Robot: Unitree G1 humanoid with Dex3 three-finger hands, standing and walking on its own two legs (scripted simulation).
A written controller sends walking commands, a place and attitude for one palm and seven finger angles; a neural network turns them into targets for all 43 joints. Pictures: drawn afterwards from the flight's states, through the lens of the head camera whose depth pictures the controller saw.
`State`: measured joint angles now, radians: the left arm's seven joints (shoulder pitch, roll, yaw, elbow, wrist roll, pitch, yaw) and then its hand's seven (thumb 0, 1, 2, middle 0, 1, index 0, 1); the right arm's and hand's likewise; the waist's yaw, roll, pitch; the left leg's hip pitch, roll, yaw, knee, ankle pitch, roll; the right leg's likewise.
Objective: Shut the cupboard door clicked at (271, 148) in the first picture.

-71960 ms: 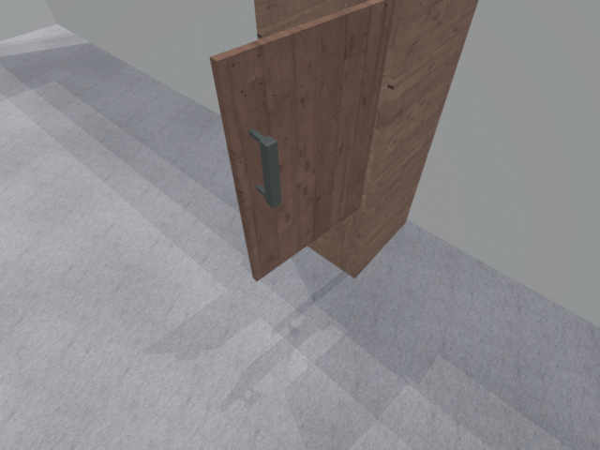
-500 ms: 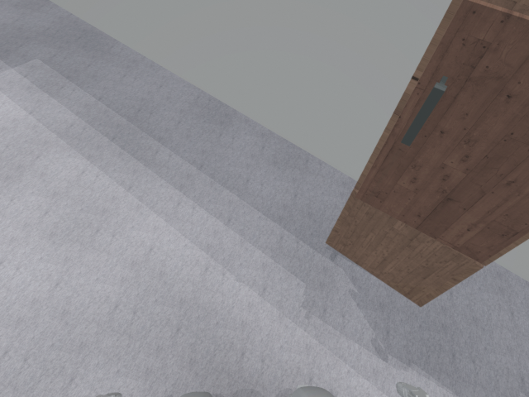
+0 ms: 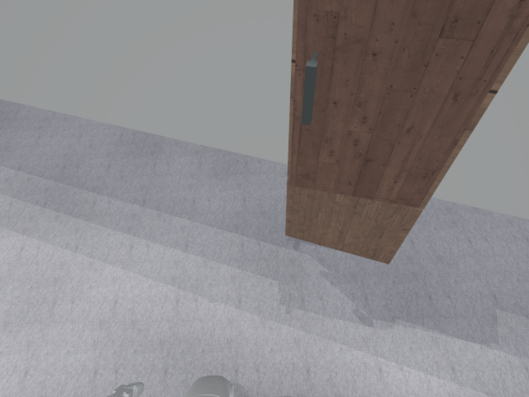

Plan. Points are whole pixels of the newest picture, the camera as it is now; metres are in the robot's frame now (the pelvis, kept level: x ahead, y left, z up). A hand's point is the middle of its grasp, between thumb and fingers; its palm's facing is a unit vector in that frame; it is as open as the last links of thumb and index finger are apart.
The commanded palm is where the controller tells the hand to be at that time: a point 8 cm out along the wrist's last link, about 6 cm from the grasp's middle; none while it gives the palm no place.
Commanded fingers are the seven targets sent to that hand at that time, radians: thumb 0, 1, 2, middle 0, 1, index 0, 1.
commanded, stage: turn to face it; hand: left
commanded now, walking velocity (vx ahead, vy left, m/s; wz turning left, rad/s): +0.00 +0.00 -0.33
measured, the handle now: (310, 89) +0.73 -0.07 +0.04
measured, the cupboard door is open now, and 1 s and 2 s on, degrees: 5 5 5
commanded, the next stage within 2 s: take the last steps up to it in 0.26 s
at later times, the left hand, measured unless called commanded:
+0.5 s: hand out of the picture +0.12 +0.20 -0.16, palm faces -0.16 -0.96 -0.23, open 7.4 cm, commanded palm none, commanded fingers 0.00 0.90 0.90 -0.20 -0.30 -0.20 -0.30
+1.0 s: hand (192, 361) +0.20 +0.16 -0.18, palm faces -0.23 -0.96 -0.15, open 7.4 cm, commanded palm none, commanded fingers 0.00 0.90 0.90 -0.20 -0.30 -0.20 -0.30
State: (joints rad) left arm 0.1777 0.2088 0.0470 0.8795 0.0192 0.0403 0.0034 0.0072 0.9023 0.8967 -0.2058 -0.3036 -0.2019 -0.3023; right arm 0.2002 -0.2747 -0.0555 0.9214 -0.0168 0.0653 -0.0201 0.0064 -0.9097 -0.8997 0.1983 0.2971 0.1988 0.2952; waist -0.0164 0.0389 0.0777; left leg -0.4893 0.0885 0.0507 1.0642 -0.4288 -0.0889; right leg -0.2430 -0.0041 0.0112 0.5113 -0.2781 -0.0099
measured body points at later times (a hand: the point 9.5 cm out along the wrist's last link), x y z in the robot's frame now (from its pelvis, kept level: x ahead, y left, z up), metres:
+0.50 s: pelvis +0.02 +0.01 +0.00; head +0.04 +0.00 +0.45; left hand +0.13 +0.25 -0.14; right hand +0.00 -0.23 -0.15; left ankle +0.04 +0.14 -0.74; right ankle -0.04 -0.09 -0.73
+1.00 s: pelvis +0.15 -0.02 +0.00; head +0.18 -0.01 +0.45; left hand +0.22 +0.21 -0.17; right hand +0.13 -0.27 -0.14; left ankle +0.18 +0.09 -0.74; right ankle +0.05 -0.13 -0.66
